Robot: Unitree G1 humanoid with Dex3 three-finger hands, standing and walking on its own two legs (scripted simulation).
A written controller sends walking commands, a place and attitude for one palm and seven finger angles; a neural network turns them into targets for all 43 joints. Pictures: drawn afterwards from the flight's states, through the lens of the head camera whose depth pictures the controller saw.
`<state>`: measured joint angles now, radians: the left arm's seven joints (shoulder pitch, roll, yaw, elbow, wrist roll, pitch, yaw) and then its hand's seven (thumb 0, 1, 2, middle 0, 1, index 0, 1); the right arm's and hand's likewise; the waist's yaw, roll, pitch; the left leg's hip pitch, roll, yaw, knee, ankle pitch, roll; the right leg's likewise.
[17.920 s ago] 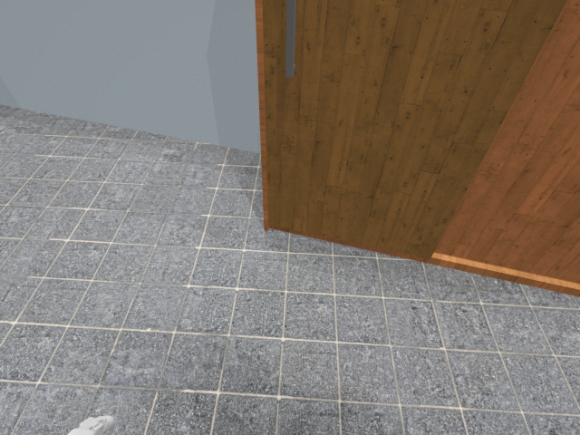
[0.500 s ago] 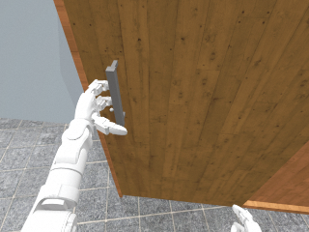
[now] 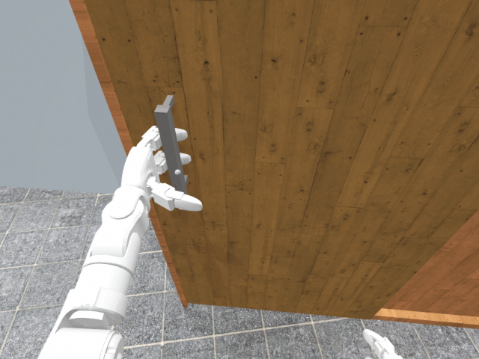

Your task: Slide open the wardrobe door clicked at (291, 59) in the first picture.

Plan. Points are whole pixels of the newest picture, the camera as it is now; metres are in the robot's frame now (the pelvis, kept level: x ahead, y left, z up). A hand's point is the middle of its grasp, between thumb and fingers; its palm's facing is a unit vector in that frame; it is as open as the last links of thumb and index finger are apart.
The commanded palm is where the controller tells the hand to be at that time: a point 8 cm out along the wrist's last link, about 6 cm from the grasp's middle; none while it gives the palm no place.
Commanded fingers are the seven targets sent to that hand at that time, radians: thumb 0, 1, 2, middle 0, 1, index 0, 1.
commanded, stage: slide the fingers in behind the handle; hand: left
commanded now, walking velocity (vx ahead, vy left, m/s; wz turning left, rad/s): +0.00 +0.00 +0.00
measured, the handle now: (175, 151) +0.45 +0.14 +0.12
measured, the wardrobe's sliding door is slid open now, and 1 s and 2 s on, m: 0.00 0.00 0.00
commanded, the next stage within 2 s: grip the handle and tug to test in 0.54 s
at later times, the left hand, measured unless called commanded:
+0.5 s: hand (180, 173) +0.38 +0.12 +0.13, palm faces -0.03 -1.00 +0.00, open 14.0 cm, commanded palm +0.36 +0.17 +0.13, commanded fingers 0.00 -0.50 0.30 -0.30 -1.20 -0.30 -1.20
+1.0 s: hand (180, 171) +0.39 +0.12 +0.13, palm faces -0.03 -1.00 +0.00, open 10.9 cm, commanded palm +0.36 +0.17 +0.13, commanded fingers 0.00 0.39 0.68 -0.40 -1.33 -0.40 -1.33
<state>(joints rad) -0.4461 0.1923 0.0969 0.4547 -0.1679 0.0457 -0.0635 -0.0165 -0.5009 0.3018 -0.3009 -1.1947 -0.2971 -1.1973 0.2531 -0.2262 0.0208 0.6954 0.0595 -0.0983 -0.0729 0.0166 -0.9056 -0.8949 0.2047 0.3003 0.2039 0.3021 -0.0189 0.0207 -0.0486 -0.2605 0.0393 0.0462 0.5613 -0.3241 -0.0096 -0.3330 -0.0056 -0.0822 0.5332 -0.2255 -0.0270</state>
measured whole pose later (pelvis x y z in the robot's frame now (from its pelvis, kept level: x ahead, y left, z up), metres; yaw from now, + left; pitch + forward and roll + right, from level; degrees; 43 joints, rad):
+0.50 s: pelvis +0.00 +0.00 +0.00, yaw +0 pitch +1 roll +0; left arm -0.46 0.18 0.09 0.47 -0.16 0.04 -0.04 -0.02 -0.50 0.30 -0.26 -1.18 -0.29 -1.19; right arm 0.23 -0.22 0.03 0.69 0.06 -0.10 -0.07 0.02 -0.91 -0.89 0.20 0.30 0.20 0.30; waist -0.02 0.02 -0.05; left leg -0.26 0.04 0.05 0.56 -0.32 -0.01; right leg -0.33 -0.01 -0.08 0.53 -0.22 -0.02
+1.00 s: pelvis +0.00 +0.00 +0.00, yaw +0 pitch +1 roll +0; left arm -0.45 0.17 0.08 0.45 -0.16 0.05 -0.03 -0.01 -0.05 0.50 -0.32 -1.23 -0.33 -1.26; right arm 0.23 -0.22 0.03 0.69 0.05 -0.09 -0.07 0.02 -0.91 -0.89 0.20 0.30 0.20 0.30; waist -0.02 0.02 -0.05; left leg -0.25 0.03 0.05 0.56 -0.32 0.00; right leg -0.33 -0.01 -0.07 0.53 -0.22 -0.02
